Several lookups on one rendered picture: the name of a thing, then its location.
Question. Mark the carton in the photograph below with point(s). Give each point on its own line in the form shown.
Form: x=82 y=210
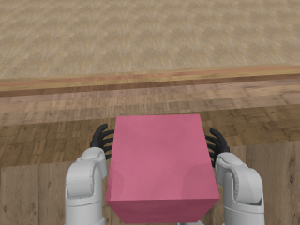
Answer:
x=160 y=170

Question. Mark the robot right hand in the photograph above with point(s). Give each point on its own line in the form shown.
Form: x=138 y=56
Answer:
x=219 y=145

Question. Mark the right robot forearm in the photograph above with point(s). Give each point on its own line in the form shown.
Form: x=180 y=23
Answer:
x=242 y=191

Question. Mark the left robot forearm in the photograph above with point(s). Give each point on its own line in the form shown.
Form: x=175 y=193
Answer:
x=83 y=188

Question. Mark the robot left hand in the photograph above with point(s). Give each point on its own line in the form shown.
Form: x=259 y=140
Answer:
x=97 y=139

